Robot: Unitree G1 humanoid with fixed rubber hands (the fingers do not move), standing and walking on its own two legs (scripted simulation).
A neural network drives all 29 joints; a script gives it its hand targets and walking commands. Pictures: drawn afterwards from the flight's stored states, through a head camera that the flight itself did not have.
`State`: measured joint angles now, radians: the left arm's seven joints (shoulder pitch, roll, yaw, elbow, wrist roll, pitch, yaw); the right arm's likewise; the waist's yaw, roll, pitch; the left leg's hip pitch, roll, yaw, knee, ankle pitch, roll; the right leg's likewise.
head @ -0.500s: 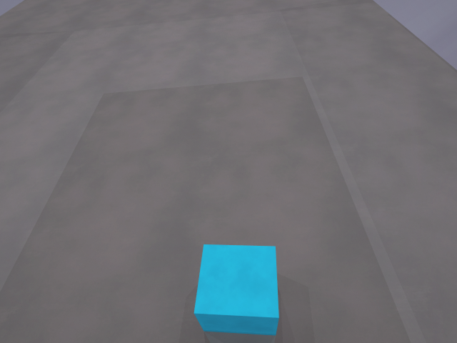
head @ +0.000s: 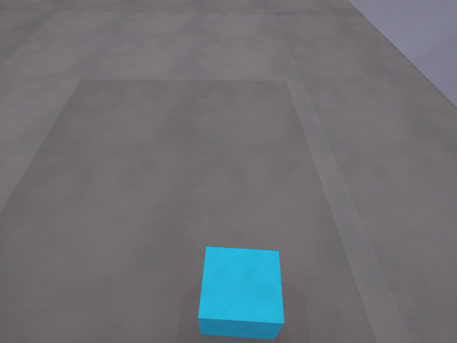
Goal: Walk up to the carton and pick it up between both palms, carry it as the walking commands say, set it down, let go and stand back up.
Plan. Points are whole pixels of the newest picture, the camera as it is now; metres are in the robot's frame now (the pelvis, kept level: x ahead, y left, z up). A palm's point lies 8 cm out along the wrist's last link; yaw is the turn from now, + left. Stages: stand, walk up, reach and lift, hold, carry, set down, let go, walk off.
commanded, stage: walk up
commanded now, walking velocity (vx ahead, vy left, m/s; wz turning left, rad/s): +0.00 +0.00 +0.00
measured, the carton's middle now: (239, 293) +0.45 -0.05 -0.66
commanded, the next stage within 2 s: stand in 1.96 s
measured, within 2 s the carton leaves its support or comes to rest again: neither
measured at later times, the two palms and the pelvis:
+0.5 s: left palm out of the picture -0.01 +0.19 -0.14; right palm out of the picture -0.01 -0.24 -0.15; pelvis +0.00 -0.02 +0.00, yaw -1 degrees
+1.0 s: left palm out of the picture +0.00 +0.15 -0.14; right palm out of the picture -0.02 -0.32 -0.17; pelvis -0.01 -0.09 -0.01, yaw -1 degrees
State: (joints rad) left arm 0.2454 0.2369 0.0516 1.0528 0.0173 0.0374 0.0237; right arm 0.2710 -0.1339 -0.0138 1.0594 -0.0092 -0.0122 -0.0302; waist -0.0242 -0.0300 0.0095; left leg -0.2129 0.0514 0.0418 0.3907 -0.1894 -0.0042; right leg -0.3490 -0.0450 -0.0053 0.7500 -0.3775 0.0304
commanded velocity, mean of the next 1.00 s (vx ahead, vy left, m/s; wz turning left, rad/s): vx -0.01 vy -0.03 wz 0.00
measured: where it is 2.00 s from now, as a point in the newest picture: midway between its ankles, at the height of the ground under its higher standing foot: outside the picture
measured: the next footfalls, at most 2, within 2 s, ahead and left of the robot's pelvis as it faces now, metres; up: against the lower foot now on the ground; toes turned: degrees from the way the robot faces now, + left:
right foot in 0.18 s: +0.03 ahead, -0.12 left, +0.00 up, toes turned -5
right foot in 0.92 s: +0.03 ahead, -0.22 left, +0.00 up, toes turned -5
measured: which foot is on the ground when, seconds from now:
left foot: down 0.00-0.94, up 0.96-1.00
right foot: up 0.00-0.16, down 0.18-0.72, up 0.74-0.90, down 0.92-1.00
